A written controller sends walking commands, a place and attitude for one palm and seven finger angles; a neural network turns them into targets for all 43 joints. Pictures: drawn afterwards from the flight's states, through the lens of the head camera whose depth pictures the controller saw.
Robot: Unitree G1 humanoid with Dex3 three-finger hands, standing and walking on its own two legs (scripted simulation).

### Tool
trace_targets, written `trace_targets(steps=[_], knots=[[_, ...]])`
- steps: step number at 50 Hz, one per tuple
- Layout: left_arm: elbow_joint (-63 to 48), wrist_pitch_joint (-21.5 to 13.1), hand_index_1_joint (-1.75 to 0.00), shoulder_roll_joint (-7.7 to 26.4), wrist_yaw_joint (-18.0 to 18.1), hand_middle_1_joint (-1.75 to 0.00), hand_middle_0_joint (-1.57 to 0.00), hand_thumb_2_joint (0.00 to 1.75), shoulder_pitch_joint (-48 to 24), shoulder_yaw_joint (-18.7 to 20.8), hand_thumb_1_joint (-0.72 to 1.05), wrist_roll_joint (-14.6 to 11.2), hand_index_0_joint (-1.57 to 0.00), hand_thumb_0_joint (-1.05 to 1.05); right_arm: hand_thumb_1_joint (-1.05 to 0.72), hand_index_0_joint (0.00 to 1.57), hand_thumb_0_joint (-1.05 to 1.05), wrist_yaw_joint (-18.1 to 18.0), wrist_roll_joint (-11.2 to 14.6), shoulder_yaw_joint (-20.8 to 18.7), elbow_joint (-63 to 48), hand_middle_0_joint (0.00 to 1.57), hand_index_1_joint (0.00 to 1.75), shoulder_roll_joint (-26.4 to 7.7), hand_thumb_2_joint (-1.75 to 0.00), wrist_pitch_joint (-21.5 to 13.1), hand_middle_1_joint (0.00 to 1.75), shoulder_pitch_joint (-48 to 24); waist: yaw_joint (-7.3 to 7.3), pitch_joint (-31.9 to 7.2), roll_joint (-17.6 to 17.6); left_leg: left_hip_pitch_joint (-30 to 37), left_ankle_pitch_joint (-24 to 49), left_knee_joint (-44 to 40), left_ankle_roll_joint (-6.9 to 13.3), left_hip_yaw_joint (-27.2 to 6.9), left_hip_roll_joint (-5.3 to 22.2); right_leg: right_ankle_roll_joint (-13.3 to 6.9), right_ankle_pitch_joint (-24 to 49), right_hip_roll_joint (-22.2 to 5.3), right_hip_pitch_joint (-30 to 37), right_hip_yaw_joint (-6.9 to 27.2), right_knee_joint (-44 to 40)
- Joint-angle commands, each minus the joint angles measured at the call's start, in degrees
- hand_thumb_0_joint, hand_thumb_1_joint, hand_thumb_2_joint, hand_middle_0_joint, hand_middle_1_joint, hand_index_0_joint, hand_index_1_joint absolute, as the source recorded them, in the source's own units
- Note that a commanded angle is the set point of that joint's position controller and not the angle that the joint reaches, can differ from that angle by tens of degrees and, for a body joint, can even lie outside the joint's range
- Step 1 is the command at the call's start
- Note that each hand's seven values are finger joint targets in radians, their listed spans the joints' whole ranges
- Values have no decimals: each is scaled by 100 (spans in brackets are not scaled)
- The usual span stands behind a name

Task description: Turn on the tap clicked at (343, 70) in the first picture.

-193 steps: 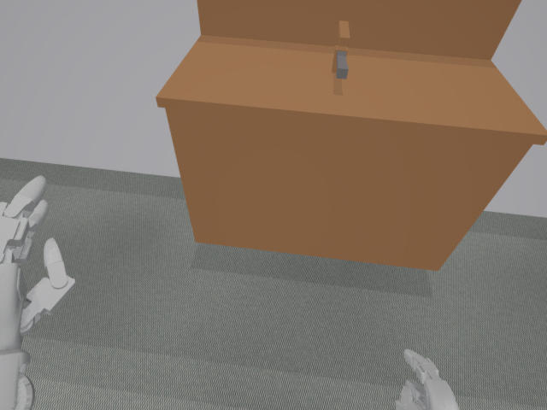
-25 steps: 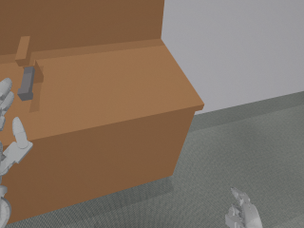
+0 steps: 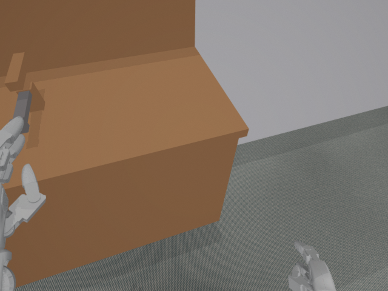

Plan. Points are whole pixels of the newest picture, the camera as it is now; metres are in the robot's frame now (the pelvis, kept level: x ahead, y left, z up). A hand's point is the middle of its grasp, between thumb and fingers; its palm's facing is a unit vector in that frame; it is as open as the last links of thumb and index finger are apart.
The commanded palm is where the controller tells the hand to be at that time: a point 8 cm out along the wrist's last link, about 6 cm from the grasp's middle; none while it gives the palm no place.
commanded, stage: come to a stop and stand still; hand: left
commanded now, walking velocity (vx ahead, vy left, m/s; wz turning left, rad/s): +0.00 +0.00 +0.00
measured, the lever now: (19, 125) +0.44 +0.42 +0.08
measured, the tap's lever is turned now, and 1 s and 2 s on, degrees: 0 0 0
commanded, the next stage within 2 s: look again from close up in 1.52 s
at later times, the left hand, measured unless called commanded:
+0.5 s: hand out of the picture +0.17 +0.31 +0.18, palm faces +0.45 -0.83 -0.34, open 7.4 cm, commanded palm +0.11 +0.33 +0.18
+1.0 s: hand out of the picture +0.19 +0.30 +0.17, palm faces +0.44 -0.83 -0.35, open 7.4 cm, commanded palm +0.13 +0.32 +0.18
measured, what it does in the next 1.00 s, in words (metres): steps on the spot: left foot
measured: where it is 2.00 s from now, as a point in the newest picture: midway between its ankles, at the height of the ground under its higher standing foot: outside the picture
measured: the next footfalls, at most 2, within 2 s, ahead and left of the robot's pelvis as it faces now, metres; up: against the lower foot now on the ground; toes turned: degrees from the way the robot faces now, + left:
left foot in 0.02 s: +0.04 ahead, +0.12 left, +0.00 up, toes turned +4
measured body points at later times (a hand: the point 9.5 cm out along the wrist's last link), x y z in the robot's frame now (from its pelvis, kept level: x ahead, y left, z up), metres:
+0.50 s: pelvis -0.06 +0.05 +0.00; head -0.06 +0.07 +0.45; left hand +0.14 +0.35 +0.19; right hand +0.10 -0.15 -0.08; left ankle +0.00 +0.12 -0.73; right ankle +0.03 -0.09 -0.73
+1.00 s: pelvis -0.02 +0.04 +0.01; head -0.02 +0.05 +0.46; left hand +0.16 +0.34 +0.19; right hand +0.15 -0.17 -0.06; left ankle +0.00 +0.12 -0.73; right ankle +0.03 -0.08 -0.73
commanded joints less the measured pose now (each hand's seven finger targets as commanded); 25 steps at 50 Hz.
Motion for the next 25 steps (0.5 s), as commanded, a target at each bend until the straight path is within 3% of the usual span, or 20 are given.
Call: trace_targets(steps=[1,2,3,4,5,6,7,8,11,12,13,15,17,18,19,21,23,25], knots=[[-1369,-812,-30,5117,131,-30,-20,90,-5481,3952,90,581,-20,0,-90,20,0,-105,-184,-408,-845,20,30,-474,-90,-758,30,525,525,-3,-882,-741,1203,-74,56,345,96,66,1196,-746,-11,1534,-988],[460,-677,-30,3492,-47,-30,-20,90,-4491,2847,90,33,-20,0,-90,20,0,-67,98,-406,-401,20,30,-410,-90,-766,30,256,249,-224,-76,100,419,-111,88,-100,146,-539,863,-1347,-335,1748,-1073],[1409,-634,-30,1961,-268,-30,-20,90,-3016,1462,90,-11,-20,0,-90,20,0,75,19,-267,-520,20,30,-382,-90,-866,30,218,212,-819,152,585,152,-321,76,-241,-23,-522,804,-1115,-240,1914,-782],[1120,-719,-30,1424,-397,-30,-20,90,-2475,921,90,-130,-20,0,-90,20,0,163,148,-231,-719,20,30,-379,-90,-911,30,24,305,-806,477,674,224,-629,110,92,-82,-296,106,-869,-2,1524,-873],[777,-774,-30,1107,-432,-30,-20,90,-1872,571,90,-205,-20,0,-90,20,0,252,165,-246,-760,20,30,-471,-90,-947,30,10,328,-803,721,595,126,-936,191,79,8,-179,-646,-713,183,1315,-876],[276,-802,-30,734,-461,-30,-20,90,-1465,203,90,-202,-20,0,-90,20,0,343,183,-258,-841,20,30,-525,-90,-979,30,-4,346,-696,1025,276,-192,-1287,326,-161,205,-75,-1062,-475,356,1164,-629],[-131,-795,-30,409,-485,-30,-20,90,-1247,-74,90,-223,-20,0,-90,20,0,433,226,-250,-959,20,30,-532,-90,-1025,30,-88,350,-609,1333,-123,-467,-1847,473,-560,553,26,-957,-165,653,776,-3],[-382,-783,-30,534,-433,-30,-20,90,-1126,14,90,-137,-20,0,-90,20,0,492,265,-225,-1023,20,30,-544,-90,-1046,30,-142,401,-499,1308,-730,-896,-2157,571,-719,792,128,-732,22,1015,520,483],[-491,-741,-30,1186,-268,-30,-20,90,-870,795,90,-16,-20,0,-90,20,0,528,213,-204,-1136,20,30,-575,-90,-1104,30,-165,471,-694,-164,-992,-500,-1676,532,-464,703,162,-293,-8,1416,554,157],[-597,-745,-30,1663,-203,-30,-20,90,-1007,1282,90,-6,-20,0,-90,20,0,498,164,-181,-1140,20,30,-626,-90,-1089,30,-181,448,-638,-15,-909,-518,-1677,462,-406,599,138,-368,-32,1304,638,-84],[-626,-776,-30,1384,-234,-30,-20,90,-1269,1128,90,-29,-20,0,-90,20,0,459,134,-123,-1169,20,30,-520,-90,-1105,30,-258,391,-563,-67,-1034,-912,-1729,434,-404,535,118,-645,-78,1263,682,-223],[-546,-814,-30,1334,-255,-30,-20,90,-1550,1173,90,-18,-20,0,-90,20,0,374,100,-124,-1145,20,30,-523,-90,-1152,30,-231,343,-332,268,-1046,-1589,-1907,454,-464,520,85,-1077,-7,974,855,-363],[-725,-863,-30,1388,-261,-30,-20,90,-2043,1184,90,31,-20,0,-90,20,0,344,77,-116,-1103,20,30,-516,-90,-1197,30,-236,322,-336,827,-1000,-1780,-2124,479,-586,606,78,-861,121,1029,799,-140],[-569,-870,-30,1257,-267,-30,-20,90,-2036,1084,90,45,-20,0,-90,20,0,346,71,-96,-1064,20,30,-471,-90,-1230,30,-232,332,-471,882,-979,-1723,-2123,513,-591,678,88,-628,131,1190,721,-10],[-435,-852,-30,1142,-281,-30,-20,90,-2006,972,90,53,-20,0,-90,20,0,364,79,-85,-1047,20,30,-439,-90,-1250,30,-221,345,-529,892,-909,-1637,-2057,511,-528,655,83,-507,138,1248,721,-7],[-332,-840,-30,983,-303,-30,-20,90,-1921,794,90,61,-20,0,-90,20,0,381,67,-73,-1001,20,30,-419,-90,-1277,30,-195,353,-582,562,-806,-1571,-1887,470,-468,526,74,-580,104,1224,858,-302],[-202,-789,-30,718,-358,-30,-20,90,-1817,488,90,61,-20,0,-90,20,0,377,57,-52,-953,20,30,-411,-90,-1298,30,-185,316,-399,293,-464,-1478,-1849,380,-467,416,77,-808,123,750,1021,-728],[-67,-735,-30,598,-368,-30,-20,90,-1754,329,90,101,-20,0,-90,20,0,369,45,-48,-908,20,30,-445,-90,-1273,30,-159,322,-268,334,-485,-1693,-2036,346,-539,420,90,-982,203,592,1061,-788]])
